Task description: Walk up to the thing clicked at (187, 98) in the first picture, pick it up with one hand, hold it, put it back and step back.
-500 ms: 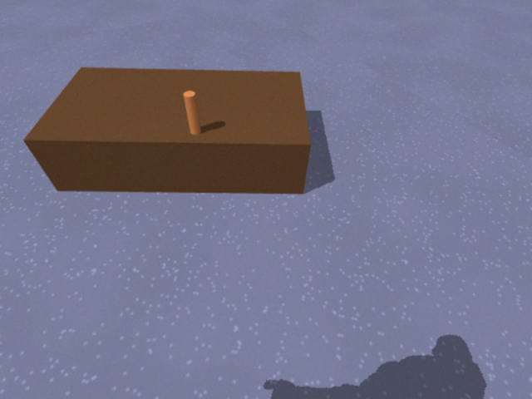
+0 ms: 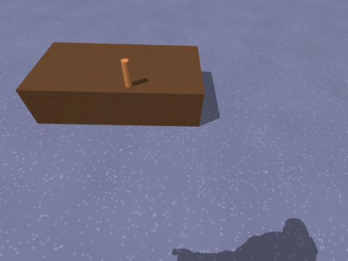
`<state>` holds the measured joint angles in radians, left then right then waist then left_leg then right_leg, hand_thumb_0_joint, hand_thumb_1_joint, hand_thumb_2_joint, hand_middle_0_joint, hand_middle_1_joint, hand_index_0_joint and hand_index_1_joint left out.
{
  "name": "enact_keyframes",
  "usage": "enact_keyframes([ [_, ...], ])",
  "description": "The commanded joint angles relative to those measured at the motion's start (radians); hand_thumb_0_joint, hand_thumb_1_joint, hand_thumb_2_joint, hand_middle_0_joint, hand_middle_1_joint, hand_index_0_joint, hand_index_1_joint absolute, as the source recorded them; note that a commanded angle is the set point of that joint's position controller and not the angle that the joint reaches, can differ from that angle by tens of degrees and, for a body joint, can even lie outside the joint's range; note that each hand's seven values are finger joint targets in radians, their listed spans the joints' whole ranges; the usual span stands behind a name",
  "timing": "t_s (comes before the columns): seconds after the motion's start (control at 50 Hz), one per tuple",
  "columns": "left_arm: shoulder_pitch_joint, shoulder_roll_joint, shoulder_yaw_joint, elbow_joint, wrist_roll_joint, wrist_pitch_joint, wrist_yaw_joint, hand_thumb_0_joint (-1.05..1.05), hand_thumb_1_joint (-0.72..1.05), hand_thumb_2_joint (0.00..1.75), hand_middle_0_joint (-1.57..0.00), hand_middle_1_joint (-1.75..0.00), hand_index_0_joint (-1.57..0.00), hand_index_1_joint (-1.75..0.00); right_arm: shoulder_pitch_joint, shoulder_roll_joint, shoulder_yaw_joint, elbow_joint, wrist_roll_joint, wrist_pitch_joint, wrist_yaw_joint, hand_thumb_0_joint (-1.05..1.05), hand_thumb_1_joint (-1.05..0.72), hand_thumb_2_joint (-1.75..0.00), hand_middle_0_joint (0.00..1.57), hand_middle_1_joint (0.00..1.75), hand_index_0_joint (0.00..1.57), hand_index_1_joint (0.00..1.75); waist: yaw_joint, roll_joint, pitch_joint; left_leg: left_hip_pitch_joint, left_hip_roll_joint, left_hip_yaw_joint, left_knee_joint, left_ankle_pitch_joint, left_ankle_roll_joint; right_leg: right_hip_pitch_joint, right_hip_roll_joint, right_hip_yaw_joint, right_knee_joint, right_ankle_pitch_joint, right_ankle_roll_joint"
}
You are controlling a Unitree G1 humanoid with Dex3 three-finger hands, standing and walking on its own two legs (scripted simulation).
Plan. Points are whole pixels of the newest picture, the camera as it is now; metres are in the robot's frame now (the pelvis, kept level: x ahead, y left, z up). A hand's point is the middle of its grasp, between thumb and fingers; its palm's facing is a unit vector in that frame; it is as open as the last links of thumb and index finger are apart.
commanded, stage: stand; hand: left
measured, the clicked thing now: (126, 73) +1.30 +0.33 -0.36
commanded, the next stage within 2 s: walk up in 0.62 s
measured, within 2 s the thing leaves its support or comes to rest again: neither
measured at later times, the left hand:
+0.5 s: hand out of the picture +0.08 +0.25 -0.16, palm faces -0.03 -0.94 -0.34, open 7.4 cm
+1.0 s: hand out of the picture +0.08 +0.37 -0.18, palm faces +0.03 -0.92 -0.38, open 7.4 cm
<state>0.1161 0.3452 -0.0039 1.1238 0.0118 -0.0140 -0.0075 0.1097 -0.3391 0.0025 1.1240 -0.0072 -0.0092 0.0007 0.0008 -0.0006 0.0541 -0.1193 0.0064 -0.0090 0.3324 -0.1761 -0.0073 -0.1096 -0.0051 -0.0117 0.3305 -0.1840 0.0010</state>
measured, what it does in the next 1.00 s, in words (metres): walks ahead: left foot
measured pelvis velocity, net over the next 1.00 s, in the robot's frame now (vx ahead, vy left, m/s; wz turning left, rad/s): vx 0.10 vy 0.07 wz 0.03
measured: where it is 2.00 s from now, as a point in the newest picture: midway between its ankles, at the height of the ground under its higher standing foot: (153, 212)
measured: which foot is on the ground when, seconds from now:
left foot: down 0.00-0.70, up 0.72-0.94, down 0.96-1.00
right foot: down 0.00-0.98, up 1.00-1.00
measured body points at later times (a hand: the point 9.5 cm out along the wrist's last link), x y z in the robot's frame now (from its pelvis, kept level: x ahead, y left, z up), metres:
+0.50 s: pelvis +0.01 +0.00 +0.00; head +0.02 +0.00 +0.45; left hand +0.08 +0.30 -0.13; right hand +0.08 -0.30 -0.13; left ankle +0.00 +0.12 -0.75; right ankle +0.00 -0.12 -0.75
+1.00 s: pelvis +0.10 +0.07 -0.03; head +0.11 +0.09 +0.42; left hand +0.08 +0.41 -0.15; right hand +0.20 -0.27 -0.12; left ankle +0.18 +0.20 -0.75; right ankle +0.00 -0.11 -0.74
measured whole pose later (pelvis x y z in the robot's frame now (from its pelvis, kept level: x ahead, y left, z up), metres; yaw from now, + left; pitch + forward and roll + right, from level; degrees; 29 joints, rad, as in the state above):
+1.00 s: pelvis +0.10 +0.07 -0.03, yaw +2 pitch -3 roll +0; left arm 0.33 0.47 0.08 1.03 0.03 -0.04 -0.05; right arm 0.19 -0.42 -0.12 0.98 -0.04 -0.04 0.08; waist 0.04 -0.04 0.08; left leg -0.36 0.05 0.05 0.62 -0.18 0.00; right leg -0.04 -0.11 -0.01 0.58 -0.46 0.00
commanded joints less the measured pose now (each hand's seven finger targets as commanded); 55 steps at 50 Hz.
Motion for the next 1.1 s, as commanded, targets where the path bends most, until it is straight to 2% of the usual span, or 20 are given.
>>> enact_keyframes([
  [0.0, -0.042, 0.218, 0.040, -0.060, -0.003, -0.020, 0.015, 0.00, 0.90, 0.90, -0.20, -0.30, -0.20, -0.30, -0.037, -0.211, -0.036, -0.062, 0.001, -0.027, -0.011, 0.00, -0.90, -0.90, 0.20, 0.30, 0.20, 0.30, -0.002, 0.001, -0.085, 0.025, 0.116, -0.091, -0.049, 0.140, 0.027, 0.009, -0.124, 0.097, -0.047, 0.133, -0.032],
  [0.58, -0.039, 0.214, 0.035, -0.063, -0.004, -0.020, 0.018, 0.00, 0.90, 0.90, -0.20, -0.30, -0.20, -0.30, -0.031, -0.218, -0.034, -0.055, -0.001, -0.024, -0.013, 0.00, -0.90, -0.90, 0.20, 0.30, 0.20, 0.30, 0.000, -0.001, -0.086, 0.038, 0.123, -0.089, -0.048, 0.184, 0.028, 0.022, -0.129, 0.094, -0.048, 0.176, -0.028],
  [0.6, 0.043, 0.325, 0.102, -0.107, 0.007, -0.036, -0.007, 0.00, 0.90, 0.90, -0.20, -0.30, -0.20, -0.30, 0.014, -0.315, -0.105, -0.117, -0.023, -0.035, 0.016, 0.00, -0.90, -0.90, 0.20, 0.30, 0.20, 0.30, 0.009, 0.015, -0.165, 0.026, 0.077, -0.091, 0.050, -0.352, 0.105, 0.034, -0.080, 0.080, 0.035, -0.327, -0.070],
  [0.62, 0.056, 0.321, 0.107, -0.098, 0.018, -0.037, -0.016, 0.00, 0.90, 0.90, -0.20, -0.30, -0.20, -0.30, 0.009, -0.316, -0.111, -0.118, -0.032, -0.032, 0.028, 0.00, -0.90, -0.90, 0.20, 0.30, 0.20, 0.30, 0.021, 0.032, -0.085, -0.100, 0.089, -0.129, 0.060, -0.525, 0.124, -0.026, -0.111, 0.134, 0.052, -0.494, -0.094],
  [0.66, 0.079, 0.321, 0.119, -0.110, 0.022, -0.043, -0.024, 0.00, 0.90, 0.90, -0.20, -0.30, -0.20, -0.30, -0.058, -0.272, -0.104, -0.161, -0.032, -0.031, 0.041, 0.00, -0.90, -0.90, 0.20, 0.30, 0.20, 0.30, 0.054, -0.019, 0.029, -0.312, 0.060, -0.093, 0.136, -0.495, 0.102, -0.021, -0.172, 0.250, -0.018, -0.597, -0.134],
  [0.68, 0.128, 0.339, 0.129, -0.106, 0.021, -0.049, -0.023, 0.00, 0.90, 0.90, -0.20, -0.30, -0.20, -0.30, -0.102, -0.246, -0.102, -0.190, -0.034, -0.032, 0.047, 0.00, -0.90, -0.90, 0.20, 0.30, 0.20, 0.30, 0.084, -0.092, 0.079, -0.451, 0.018, -0.017, 0.264, -0.373, 0.075, 0.059, -0.254, 0.358, -0.115, -0.638, -0.182],
  [0.7, 0.166, 0.356, 0.138, -0.104, 0.028, -0.058, -0.020, 0.00, 0.90, 0.90, -0.20, -0.30, -0.20, -0.30, -0.149, -0.226, -0.103, -0.212, -0.041, -0.034, 0.047, 0.00, -0.90, -0.90, 0.20, 0.30, 0.20, 0.30, 0.121, -0.156, 0.112, -0.583, 0.029, -0.006, 0.446, -0.296, 0.048, 0.134, -0.375, 0.495, -0.211, -0.556, -0.248],
  [0.72, 0.169, 0.367, 0.141, -0.121, 0.029, -0.069, -0.018, 0.00, 0.90, 0.90, -0.20, -0.30, -0.20, -0.30, -0.143, -0.232, -0.106, -0.221, -0.039, -0.039, 0.046, 0.00, -0.90, -0.90, 0.20, 0.30, 0.20, 0.30, 0.114, -0.116, 0.110, -0.641, 0.065, -0.065, 0.473, -0.270, 0.041, 0.207, -0.414, 0.518, -0.213, -0.423, -0.280],
  [0.74, 0.180, 0.360, 0.141, -0.130, 0.024, -0.071, -0.017, 0.00, 0.90, 0.90, -0.20, -0.30, -0.20, -0.30, -0.125, -0.246, -0.111, -0.221, -0.035, -0.045, 0.049, 0.00, -0.90, -0.90, 0.20, 0.30, 0.20, 0.30, 0.106, -0.090, 0.087, -0.631, 0.074, -0.074, 0.464, -0.268, 0.039, 0.250, -0.391, 0.481, -0.193, -0.306, -0.275],
  [0.78, 0.137, 0.346, 0.141, -0.158, 0.022, -0.074, -0.017, 0.00, 0.90, 0.90, -0.20, -0.30, -0.20, -0.30, -0.079, -0.252, -0.118, -0.223, -0.033, -0.047, 0.063, 0.00, -0.90, -0.90, 0.20, 0.30, 0.20, 0.30, 0.075, -0.092, 0.030, -0.545, 0.086, -0.063, 0.447, -0.272, 0.034, 0.224, -0.312, 0.350, -0.194, -0.344, -0.233],
  [0.82, 0.059, 0.360, 0.142, -0.200, 0.024, -0.072, -0.025, 0.00, 0.90, 0.90, -0.20, -0.30, -0.20, -0.30, -0.033, -0.255, -0.128, -0.221, -0.030, -0.048, 0.078, 0.00, -0.90, -0.90, 0.20, 0.30, 0.20, 0.30, 0.037, -0.168, 0.047, -0.404, 0.102, -0.045, 0.363, -0.245, 0.024, 0.088, -0.284, 0.248, -0.184, -0.331, -0.207],
  [0.86, 0.029, 0.357, 0.136, -0.226, 0.019, -0.073, -0.028, 0.00, 0.90, 0.90, -0.20, -0.30, -0.20, -0.30, 0.000, -0.257, -0.137, -0.219, -0.027, -0.051, 0.082, 0.00, -0.90, -0.90, 0.20, 0.30, 0.20, 0.30, 0.013, -0.170, 0.051, -0.263, 0.095, -0.014, 0.289, -0.142, 0.017, -0.041, -0.250, 0.162, -0.146, -0.262, -0.181],
  [0.92, 0.012, 0.327, 0.126, -0.234, 0.007, -0.066, -0.036, 0.00, 0.90, 0.90, -0.20, -0.30, -0.20, -0.30, 0.172, -0.259, -0.164, -0.169, -0.030, -0.049, 0.078, 0.00, -0.90, -0.90, 0.20, 0.30, 0.20, 0.30, -0.079, -0.075, -0.001, 0.098, 0.027, 0.098, 0.212, 0.063, 0.014, -0.276, -0.166, 0.015, 0.057, -0.185, -0.129],
  [0.94, 0.041, 0.303, 0.117, -0.238, 0.012, -0.064, -0.038, 0.00, 0.90, 0.90, -0.20, -0.30, -0.20, -0.30, 0.267, -0.288, -0.181, -0.147, -0.030, -0.049, 0.069, 0.00, -0.90, -0.90, 0.20, 0.30, 0.20, 0.30, -0.124, 0.017, -0.063, 0.262, 0.011, 0.092, 0.215, 0.013, 0.037, -0.350, -0.133, -0.016, 0.238, -0.101, -0.117],
  [0.96, 0.117, 0.237, 0.097, -0.235, 0.015, -0.060, -0.039, 0.00, 0.90, 0.90, -0.20, -0.30, -0.20, -0.30, 0.384, -0.350, -0.204, -0.126, -0.040, -0.053, 0.056, 0.00, -0.90, -0.90, 0.20, 0.30, 0.20, 0.30, -0.169, 0.214, -0.133, 0.389, 0.089, -0.046, 0.135, -0.200, 0.078, -0.462, -0.042, -0.051, 0.550, -0.188, -0.091],
  [0.98, 0.152, 0.186, 0.082, -0.247, 0.002, -0.058, -0.033, 0.00, 0.90, 0.90, -0.20, -0.30, -0.20, -0.30, 0.407, -0.433, -0.209, -0.156, -0.049, -0.063, 0.048, 0.00, -0.90, -0.90, 0.20, 0.30, 0.20, 0.30, -0.159, 0.376, -0.122, 0.312, 0.326, -0.554, -0.107, -0.613, 0.139, -0.602, 0.101, 0.036, 0.788, -0.408, -0.062],
  [1.0, 0.146, 0.300, 0.104, -0.235, 0.002, -0.049, -0.019, 0.00, 0.90, 0.90, -0.20, -0.30, -0.20, -0.30, 0.268, -0.457, -0.209, -0.206, -0.016, -0.064, 0.053, 0.00, -0.90, -0.90, 0.20, 0.30, 0.20, 0.30, -0.112, 0.242, -0.082, 0.170, 0.409, -0.686, -0.194, -0.749, 0.237, -0.554, 0.029, 0.130, 0.861, -0.389, -0.076],
  [1.02, 0.125, 0.323, 0.101, -0.237, 0.002, -0.052, -0.015, 0.00, 0.90, 0.90, -0.20, -0.30, -0.20, -0.30, 0.209, -0.444, -0.202, -0.229, -0.008, -0.061, 0.052, 0.00, -0.90, -0.90, 0.20, 0.30, 0.20, 0.30, -0.082, 0.194, -0.007, 0.071, 0.427, -0.673, -0.201, -0.718, 0.257, -0.557, -0.012, 0.141, 0.893, -0.347, -0.076],
  [1.06, 0.187, 0.326, 0.102, -0.199, -0.015, -0.054, -0.024, 0.00, 0.90, 0.90, -0.20, -0.30, -0.20, -0.30, 0.115, -0.363, -0.167, -0.263, -0.011, -0.070, 0.043, 0.00, -0.90, -0.90, 0.20, 0.30, 0.20, 0.30, -0.013, 0.120, 0.048, -0.006, 0.319, -0.383, -0.142, -0.474, 0.192, -0.514, -0.062, 0.167, 0.825, -0.203, -0.064],
  [1.08, 0.221, 0.325, 0.102, -0.180, -0.019, -0.052, -0.032, 0.00, 0.90, 0.90, -0.20, -0.30, -0.20, -0.30, 0.102, -0.331, -0.157, -0.271, -0.009, -0.075, 0.041, 0.00, -0.90, -0.90, 0.20, 0.30, 0.20, 0.30, -0.004, 0.111, 0.057, -0.053, 0.267, -0.264, -0.144, -0.366, 0.159, -0.467, -0.073, 0.146, 0.763, -0.156, -0.055],
])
